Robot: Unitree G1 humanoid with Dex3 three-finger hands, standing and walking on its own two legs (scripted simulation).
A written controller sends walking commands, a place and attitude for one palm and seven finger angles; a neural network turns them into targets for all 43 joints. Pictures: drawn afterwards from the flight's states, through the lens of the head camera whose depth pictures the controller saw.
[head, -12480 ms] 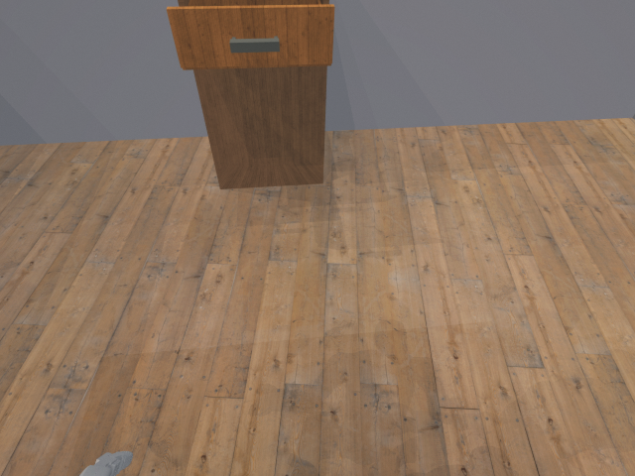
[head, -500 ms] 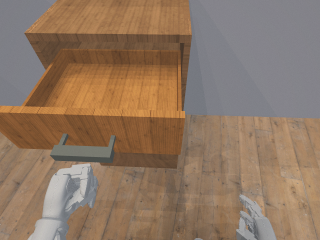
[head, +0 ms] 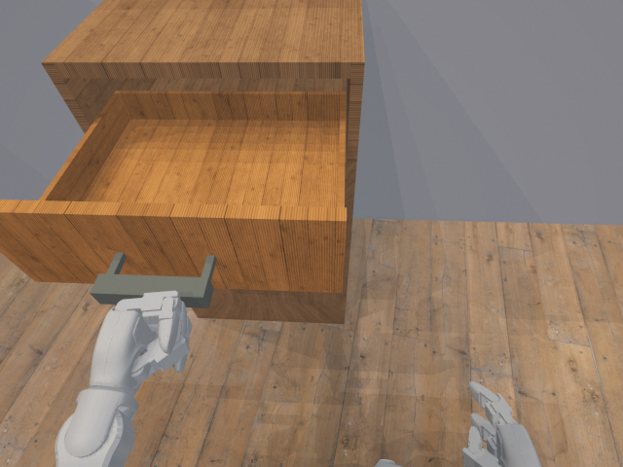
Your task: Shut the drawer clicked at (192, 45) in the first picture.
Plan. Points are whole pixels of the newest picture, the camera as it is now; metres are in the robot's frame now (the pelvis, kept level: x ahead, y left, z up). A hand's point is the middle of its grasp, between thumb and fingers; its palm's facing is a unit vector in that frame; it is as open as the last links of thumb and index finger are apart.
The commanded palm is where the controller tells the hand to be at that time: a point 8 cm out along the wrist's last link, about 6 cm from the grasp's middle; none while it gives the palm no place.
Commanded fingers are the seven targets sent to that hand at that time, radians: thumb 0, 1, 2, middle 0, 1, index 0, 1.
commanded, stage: push the drawer shut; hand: left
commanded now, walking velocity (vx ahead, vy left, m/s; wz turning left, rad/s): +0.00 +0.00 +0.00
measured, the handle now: (159, 275) +0.33 +0.21 +0.08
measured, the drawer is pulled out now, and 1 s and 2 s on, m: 0.29 0.17 0.06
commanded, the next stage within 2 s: none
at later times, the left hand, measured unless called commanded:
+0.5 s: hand (188, 297) +0.30 +0.17 +0.07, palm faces -0.04 -1.00 -0.08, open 3.0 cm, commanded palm +0.30 +0.22 +0.08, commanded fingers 0.00 0.90 0.90 -1.40 -1.60 -1.40 -1.60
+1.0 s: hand (200, 253) +0.37 +0.17 +0.07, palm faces -0.03 -1.00 -0.05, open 3.0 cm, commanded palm +0.36 +0.22 +0.08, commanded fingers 0.00 0.90 0.90 -1.40 -1.60 -1.40 -1.60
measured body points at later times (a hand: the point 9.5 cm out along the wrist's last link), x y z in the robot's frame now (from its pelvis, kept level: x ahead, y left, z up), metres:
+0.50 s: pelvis -0.02 +0.00 +0.00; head +0.03 -0.01 +0.45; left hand +0.30 +0.22 +0.08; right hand +0.14 -0.24 -0.09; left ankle -0.03 +0.13 -0.70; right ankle +0.03 -0.09 -0.70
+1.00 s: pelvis -0.01 +0.01 +0.01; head +0.05 +0.00 +0.45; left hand +0.37 +0.22 +0.07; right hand +0.09 -0.25 -0.11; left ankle -0.03 +0.13 -0.70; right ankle +0.03 -0.09 -0.70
